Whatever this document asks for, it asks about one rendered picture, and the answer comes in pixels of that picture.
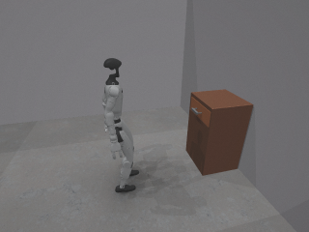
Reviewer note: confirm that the right robot forearm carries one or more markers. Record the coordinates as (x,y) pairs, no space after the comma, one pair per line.
(110,123)

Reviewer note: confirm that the robot left upper arm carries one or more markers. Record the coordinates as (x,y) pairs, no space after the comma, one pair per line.
(104,98)

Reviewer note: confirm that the humanoid robot torso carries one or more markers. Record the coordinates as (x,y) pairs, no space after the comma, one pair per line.
(117,110)

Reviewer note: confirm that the handle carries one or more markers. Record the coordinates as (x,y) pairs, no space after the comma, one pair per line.
(193,109)

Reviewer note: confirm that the right robot foot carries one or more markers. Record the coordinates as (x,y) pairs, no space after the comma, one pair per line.
(127,188)

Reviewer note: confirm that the robot right hand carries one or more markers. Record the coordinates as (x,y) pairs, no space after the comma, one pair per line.
(116,147)

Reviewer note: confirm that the cabinet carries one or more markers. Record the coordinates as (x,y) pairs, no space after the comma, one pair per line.
(217,148)

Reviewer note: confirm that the drawer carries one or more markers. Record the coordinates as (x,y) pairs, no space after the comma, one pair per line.
(205,116)

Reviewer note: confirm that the robot right upper arm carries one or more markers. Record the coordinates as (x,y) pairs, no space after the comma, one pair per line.
(113,94)

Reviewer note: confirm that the robot left hand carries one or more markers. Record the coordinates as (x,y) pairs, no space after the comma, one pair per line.
(106,128)

